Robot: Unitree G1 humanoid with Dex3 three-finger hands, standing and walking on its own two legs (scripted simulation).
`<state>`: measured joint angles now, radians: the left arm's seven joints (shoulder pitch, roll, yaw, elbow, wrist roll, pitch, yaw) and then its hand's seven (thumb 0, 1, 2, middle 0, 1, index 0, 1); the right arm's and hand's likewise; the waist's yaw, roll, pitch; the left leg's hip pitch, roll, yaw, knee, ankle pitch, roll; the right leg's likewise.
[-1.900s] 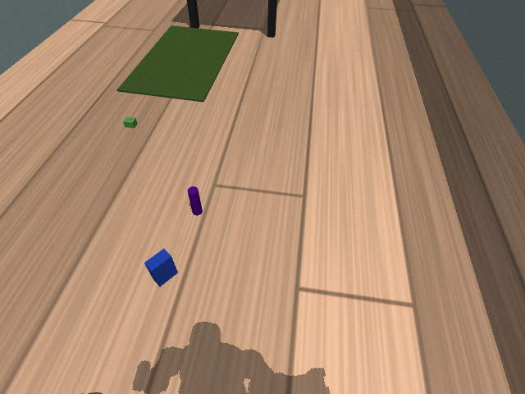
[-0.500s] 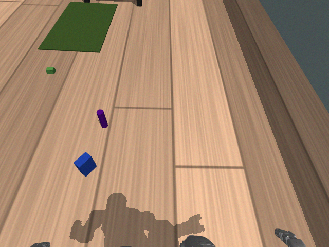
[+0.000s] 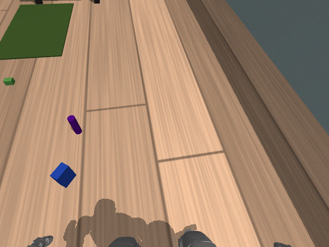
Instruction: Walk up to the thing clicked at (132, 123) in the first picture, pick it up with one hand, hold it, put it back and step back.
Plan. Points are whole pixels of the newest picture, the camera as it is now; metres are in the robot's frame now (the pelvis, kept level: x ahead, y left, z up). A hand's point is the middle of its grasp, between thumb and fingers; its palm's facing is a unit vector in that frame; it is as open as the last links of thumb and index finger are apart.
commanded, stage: walk up
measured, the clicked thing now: (9, 81) +1.30 +1.29 -0.73
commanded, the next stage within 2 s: stand in 0.86 s
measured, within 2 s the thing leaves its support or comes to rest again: neither
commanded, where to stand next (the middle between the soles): +0.05 -0.01 m, yaw -6 degrees
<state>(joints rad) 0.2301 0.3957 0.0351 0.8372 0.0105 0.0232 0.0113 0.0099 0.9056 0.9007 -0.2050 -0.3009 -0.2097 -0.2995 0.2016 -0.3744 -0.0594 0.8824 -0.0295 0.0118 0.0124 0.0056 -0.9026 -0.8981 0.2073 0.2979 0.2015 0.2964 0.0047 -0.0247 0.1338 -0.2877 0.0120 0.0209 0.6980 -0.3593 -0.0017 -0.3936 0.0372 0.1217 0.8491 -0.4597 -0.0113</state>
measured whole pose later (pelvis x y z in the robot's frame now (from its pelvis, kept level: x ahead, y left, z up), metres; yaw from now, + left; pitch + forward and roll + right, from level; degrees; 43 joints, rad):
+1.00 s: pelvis +0.00 +0.01 +0.03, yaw -7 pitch -3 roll +0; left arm 0.08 0.35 0.00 1.11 0.00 -0.02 -0.01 0.01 0.91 0.90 -0.20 -0.30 -0.21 -0.30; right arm 0.10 -0.37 -0.02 1.11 -0.01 -0.01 0.01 0.01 -0.90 -0.90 0.21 0.30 0.20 0.30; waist -0.01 0.00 0.06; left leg -0.13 0.04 0.05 0.38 -0.21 -0.02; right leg -0.15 0.00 0.11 0.41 -0.21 0.03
